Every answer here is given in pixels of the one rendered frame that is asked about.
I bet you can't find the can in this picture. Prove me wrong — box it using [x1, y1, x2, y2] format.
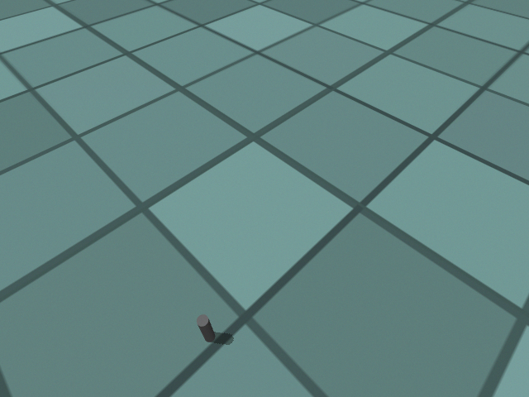
[197, 314, 215, 342]

